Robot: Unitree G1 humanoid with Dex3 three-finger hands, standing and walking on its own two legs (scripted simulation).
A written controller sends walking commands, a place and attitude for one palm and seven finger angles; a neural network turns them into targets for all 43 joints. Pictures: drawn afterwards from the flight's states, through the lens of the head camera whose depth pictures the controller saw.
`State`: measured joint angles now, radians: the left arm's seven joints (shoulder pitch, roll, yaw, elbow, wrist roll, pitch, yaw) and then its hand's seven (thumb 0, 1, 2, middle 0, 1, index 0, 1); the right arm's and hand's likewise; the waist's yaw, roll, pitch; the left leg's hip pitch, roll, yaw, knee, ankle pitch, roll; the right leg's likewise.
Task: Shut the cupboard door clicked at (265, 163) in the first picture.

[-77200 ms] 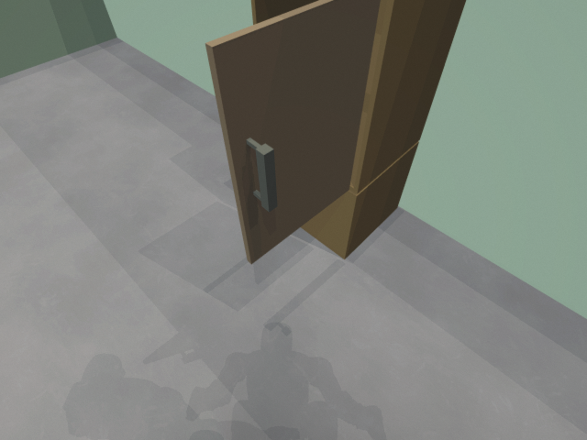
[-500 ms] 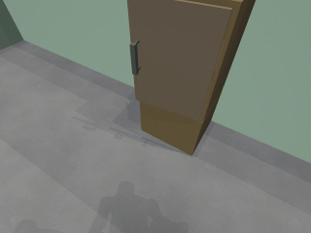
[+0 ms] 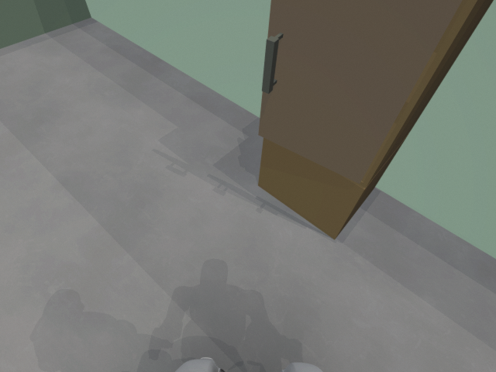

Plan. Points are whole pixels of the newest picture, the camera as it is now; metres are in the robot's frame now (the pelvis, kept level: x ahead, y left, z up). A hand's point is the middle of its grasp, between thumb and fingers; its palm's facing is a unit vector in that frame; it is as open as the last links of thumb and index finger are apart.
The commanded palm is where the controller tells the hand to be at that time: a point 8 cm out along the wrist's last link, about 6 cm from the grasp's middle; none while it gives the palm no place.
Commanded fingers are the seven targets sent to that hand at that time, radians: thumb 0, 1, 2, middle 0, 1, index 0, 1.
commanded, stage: walk to a spot facing it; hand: left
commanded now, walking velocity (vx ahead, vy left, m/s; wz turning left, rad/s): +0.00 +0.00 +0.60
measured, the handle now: (273, 63) +0.90 -0.05 -0.01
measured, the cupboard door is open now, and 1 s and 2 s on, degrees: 8 8 8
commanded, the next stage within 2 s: turn to face it in 1.52 s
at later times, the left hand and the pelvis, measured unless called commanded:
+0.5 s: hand out of the picture -0.02 +0.16 -0.14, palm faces +0.33 -0.90 -0.29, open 7.4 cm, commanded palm none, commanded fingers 0.00 0.90 0.90 -0.20 -0.30 -0.20 -0.30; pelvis -0.02 -0.05 +0.01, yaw +22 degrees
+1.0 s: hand out of the picture -0.07 +0.15 -0.14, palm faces +0.65 -0.69 -0.30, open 7.4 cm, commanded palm none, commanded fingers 0.00 0.90 0.90 -0.20 -0.30 -0.20 -0.30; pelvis +0.03 -0.05 +0.01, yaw +41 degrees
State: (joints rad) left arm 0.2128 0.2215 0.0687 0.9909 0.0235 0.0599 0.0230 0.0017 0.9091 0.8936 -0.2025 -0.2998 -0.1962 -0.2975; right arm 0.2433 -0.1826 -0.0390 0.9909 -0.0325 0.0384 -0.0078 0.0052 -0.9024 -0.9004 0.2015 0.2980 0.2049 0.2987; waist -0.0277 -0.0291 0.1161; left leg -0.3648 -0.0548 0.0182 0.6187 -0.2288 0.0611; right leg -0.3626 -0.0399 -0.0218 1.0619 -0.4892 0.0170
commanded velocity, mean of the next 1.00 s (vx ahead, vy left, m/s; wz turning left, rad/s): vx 0.11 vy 0.00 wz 0.60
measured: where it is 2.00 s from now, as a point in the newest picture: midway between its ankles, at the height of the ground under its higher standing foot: (179, 371)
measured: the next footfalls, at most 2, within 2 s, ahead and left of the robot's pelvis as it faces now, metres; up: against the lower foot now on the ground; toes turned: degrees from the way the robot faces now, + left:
right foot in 0.28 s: +0.04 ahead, -0.16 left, +0.00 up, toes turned +12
left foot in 0.62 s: -0.05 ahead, +0.09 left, +0.00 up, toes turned +30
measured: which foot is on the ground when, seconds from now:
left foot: down 0.00-0.26, up 0.28-0.60, down 0.62-0.88, up 0.90-1.00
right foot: up 0.00-0.26, down 0.28-0.60, up 0.62-0.86, down 0.88-1.00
